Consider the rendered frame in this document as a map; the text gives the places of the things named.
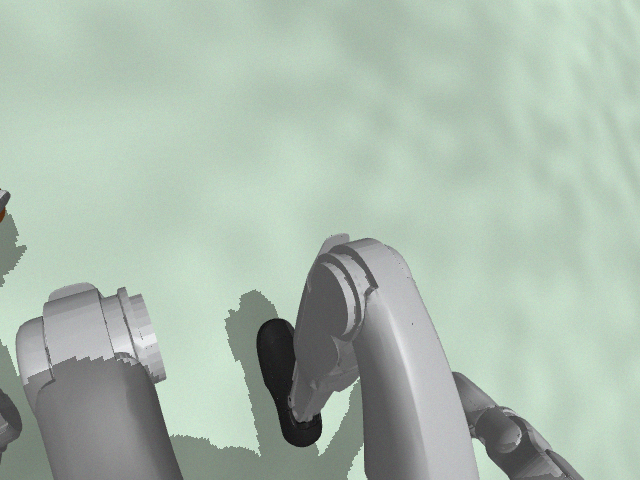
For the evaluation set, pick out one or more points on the cup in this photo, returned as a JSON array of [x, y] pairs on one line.
[[2, 214]]

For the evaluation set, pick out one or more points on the left robot arm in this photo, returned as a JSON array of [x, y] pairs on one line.
[[10, 422]]

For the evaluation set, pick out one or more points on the right robot arm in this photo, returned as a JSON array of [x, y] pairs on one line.
[[518, 449]]

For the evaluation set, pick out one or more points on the right robot foot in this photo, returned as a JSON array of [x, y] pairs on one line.
[[277, 360]]

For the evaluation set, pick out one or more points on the right robot hand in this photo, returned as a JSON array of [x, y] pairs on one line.
[[474, 400]]

